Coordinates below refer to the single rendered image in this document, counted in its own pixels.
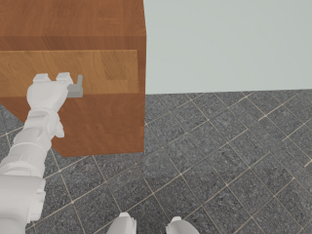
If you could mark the robot right thigh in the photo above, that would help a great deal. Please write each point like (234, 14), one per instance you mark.
(181, 227)

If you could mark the robot right shin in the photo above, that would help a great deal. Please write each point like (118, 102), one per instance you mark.
(176, 218)

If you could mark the drawer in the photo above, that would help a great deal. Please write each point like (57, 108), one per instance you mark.
(103, 71)

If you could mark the robot left hand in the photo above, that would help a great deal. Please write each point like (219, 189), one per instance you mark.
(50, 94)

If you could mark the cabinet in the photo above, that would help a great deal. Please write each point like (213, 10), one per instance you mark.
(94, 124)

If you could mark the handle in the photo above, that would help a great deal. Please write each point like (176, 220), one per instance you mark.
(75, 90)

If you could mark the left robot forearm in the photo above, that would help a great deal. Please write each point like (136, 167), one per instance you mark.
(31, 145)

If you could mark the left robot upper arm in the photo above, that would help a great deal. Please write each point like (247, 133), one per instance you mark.
(21, 201)

